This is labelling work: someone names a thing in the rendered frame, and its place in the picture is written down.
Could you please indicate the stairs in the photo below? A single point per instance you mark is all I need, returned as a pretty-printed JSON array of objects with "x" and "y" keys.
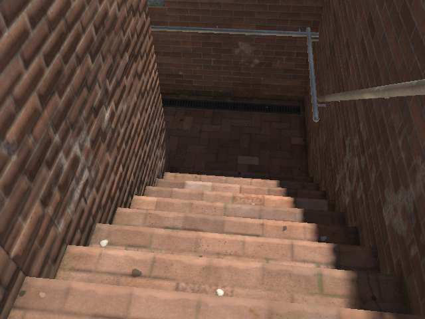
[{"x": 238, "y": 234}]

